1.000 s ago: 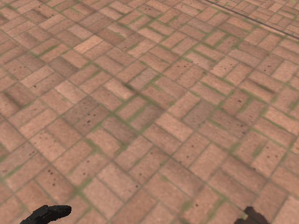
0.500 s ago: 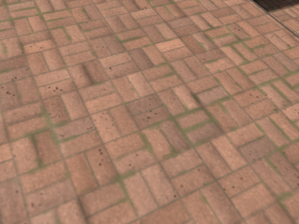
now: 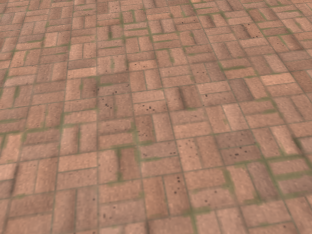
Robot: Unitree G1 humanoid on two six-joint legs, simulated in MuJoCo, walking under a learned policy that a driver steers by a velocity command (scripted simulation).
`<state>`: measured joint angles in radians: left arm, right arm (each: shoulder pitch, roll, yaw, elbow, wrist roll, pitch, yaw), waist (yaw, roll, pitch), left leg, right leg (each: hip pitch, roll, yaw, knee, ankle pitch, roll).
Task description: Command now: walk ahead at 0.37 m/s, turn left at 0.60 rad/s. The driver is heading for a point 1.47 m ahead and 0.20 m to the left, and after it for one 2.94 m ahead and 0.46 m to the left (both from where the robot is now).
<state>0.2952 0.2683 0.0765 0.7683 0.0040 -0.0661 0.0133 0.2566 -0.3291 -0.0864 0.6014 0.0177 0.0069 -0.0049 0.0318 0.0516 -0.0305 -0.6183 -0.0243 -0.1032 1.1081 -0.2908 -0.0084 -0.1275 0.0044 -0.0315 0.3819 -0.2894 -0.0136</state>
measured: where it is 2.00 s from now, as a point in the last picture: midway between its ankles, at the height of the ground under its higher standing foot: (144, 131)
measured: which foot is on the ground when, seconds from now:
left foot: up 0.00-0.28, down 0.30-0.88, up 0.90-1.00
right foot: down 0.00-0.30, up 0.32-0.84, down 0.86-1.00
